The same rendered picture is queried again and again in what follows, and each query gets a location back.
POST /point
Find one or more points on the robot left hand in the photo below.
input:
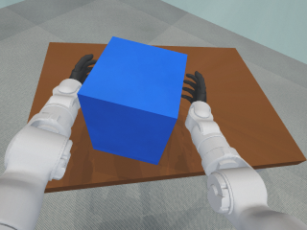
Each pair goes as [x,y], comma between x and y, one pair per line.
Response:
[79,73]

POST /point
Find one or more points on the robot right hand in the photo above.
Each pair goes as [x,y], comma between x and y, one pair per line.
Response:
[199,92]

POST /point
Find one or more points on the robot left upper arm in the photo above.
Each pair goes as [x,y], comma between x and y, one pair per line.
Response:
[38,156]

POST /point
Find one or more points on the left robot forearm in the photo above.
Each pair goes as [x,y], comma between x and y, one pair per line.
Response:
[57,115]

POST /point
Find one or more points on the table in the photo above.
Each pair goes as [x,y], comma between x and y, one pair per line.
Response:
[245,117]

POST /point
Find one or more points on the right robot forearm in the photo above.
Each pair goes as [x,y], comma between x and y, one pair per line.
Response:
[214,150]

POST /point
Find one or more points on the robot right upper arm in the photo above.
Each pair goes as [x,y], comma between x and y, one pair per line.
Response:
[240,195]

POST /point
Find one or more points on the carton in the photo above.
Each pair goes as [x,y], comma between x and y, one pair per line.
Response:
[130,99]

